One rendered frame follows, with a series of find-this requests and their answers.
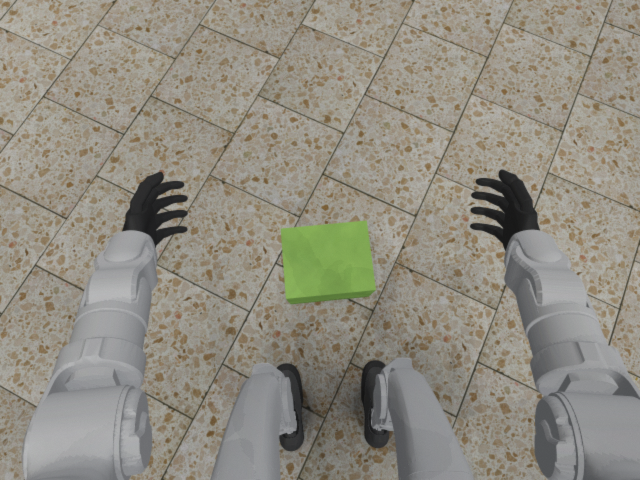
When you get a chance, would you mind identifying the right robot forearm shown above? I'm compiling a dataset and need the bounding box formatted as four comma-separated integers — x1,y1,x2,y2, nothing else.
504,230,640,400

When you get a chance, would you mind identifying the left robot upper arm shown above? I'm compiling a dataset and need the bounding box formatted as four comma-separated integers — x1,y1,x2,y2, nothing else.
27,385,152,480

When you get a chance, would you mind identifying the robot left hand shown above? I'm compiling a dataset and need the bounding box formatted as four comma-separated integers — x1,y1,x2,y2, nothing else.
122,172,188,248

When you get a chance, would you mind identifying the carton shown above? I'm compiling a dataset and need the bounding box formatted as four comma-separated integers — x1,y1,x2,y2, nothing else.
281,221,376,304

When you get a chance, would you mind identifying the left robot forearm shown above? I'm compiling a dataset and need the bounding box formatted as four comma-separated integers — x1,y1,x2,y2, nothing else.
22,230,158,480

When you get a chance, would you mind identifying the robot right hand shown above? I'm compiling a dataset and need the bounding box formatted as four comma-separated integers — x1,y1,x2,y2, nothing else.
470,169,540,251

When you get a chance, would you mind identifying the robot right foot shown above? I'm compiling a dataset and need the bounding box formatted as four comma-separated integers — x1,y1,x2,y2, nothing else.
361,360,389,448

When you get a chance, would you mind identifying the robot left shin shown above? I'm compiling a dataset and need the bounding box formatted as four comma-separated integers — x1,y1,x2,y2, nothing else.
240,363,297,435

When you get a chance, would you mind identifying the right robot upper arm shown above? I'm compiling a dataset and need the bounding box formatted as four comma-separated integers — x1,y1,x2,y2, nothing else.
534,391,640,480

